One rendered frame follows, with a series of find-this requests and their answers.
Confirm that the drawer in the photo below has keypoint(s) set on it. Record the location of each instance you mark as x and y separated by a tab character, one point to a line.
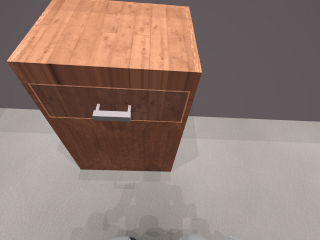
75	101

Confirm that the handle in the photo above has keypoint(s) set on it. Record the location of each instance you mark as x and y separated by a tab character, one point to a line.
102	115

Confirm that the cabinet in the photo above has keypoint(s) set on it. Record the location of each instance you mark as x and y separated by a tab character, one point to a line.
114	44

